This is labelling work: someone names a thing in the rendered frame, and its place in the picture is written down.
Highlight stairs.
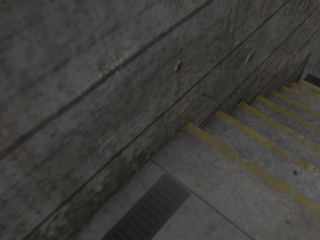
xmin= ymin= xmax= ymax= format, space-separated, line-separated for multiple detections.
xmin=201 ymin=79 xmax=320 ymax=206

